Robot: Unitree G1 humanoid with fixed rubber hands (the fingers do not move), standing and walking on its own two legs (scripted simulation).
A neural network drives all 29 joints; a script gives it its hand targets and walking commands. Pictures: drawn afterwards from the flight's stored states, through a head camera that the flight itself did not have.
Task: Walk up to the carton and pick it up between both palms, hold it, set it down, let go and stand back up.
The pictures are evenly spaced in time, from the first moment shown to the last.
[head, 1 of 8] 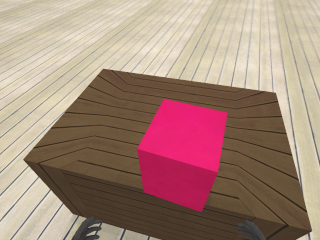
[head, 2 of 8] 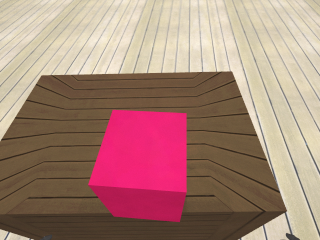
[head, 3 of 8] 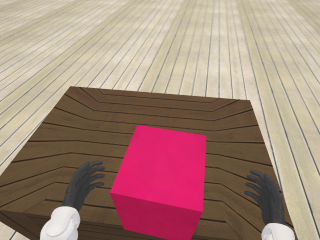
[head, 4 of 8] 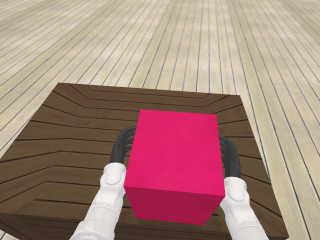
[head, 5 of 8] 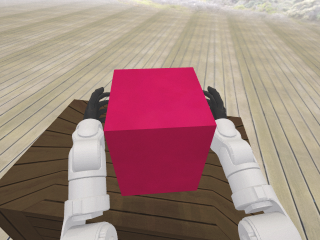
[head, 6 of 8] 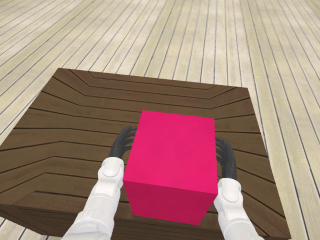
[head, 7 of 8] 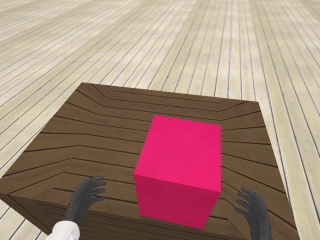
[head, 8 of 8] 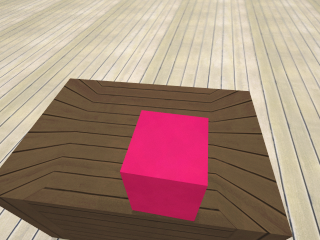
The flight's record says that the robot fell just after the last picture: no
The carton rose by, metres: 0.21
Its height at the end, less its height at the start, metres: +0.00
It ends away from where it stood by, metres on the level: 0.04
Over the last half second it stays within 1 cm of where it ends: yes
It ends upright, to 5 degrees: yes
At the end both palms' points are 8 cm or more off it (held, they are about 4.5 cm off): yes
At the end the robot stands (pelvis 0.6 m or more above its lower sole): yes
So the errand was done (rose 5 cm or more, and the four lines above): yes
